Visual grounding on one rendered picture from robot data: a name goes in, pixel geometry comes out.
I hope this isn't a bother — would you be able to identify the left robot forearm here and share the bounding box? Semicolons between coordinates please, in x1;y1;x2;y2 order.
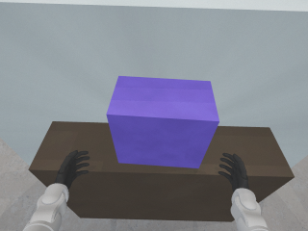
23;183;69;231

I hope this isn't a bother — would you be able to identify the robot right hand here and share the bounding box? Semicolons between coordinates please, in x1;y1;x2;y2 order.
218;153;249;192

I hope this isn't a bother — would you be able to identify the pedestal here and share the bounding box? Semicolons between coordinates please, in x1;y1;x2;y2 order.
28;121;295;222

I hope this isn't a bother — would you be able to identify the right robot forearm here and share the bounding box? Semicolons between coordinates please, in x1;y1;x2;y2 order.
230;188;270;231

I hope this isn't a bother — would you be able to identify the robot left hand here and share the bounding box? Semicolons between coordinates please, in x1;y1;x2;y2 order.
54;150;90;190

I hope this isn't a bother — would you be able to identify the carton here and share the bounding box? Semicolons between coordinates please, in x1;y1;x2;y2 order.
106;76;219;168

